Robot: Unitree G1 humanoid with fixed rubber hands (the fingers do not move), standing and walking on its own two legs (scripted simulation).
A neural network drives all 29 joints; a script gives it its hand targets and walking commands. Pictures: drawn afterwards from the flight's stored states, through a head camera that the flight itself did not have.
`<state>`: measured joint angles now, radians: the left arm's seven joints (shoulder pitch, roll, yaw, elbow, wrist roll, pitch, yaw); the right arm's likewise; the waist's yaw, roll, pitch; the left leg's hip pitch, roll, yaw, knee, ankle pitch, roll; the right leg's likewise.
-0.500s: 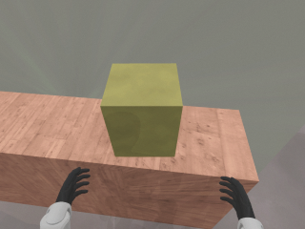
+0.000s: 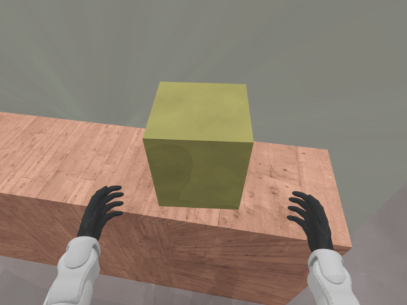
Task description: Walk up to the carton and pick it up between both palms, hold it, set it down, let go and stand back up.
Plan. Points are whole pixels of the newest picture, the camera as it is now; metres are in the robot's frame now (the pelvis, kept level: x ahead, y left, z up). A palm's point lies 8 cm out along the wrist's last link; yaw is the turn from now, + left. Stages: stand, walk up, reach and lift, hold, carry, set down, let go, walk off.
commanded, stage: reach and lift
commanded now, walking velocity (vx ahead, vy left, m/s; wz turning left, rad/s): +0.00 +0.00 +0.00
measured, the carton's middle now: (200, 147) +0.47 +0.05 +0.02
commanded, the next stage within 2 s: none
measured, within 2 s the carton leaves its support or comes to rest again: neither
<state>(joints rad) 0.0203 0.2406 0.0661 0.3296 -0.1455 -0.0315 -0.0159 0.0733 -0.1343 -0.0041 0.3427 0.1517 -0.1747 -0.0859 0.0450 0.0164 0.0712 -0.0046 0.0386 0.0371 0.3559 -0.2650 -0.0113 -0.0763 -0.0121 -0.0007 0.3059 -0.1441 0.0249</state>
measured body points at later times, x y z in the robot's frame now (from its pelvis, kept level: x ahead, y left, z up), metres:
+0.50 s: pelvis -0.01 +0.00 +0.00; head +0.00 +0.01 +0.45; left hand +0.33 +0.25 +0.08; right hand +0.35 -0.18 +0.07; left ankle -0.04 +0.12 -0.75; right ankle +0.02 -0.14 -0.75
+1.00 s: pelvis -0.01 -0.01 +0.00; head +0.01 +0.00 +0.45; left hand +0.40 +0.25 +0.14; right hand +0.42 -0.18 +0.13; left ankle -0.04 +0.12 -0.75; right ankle +0.02 -0.14 -0.75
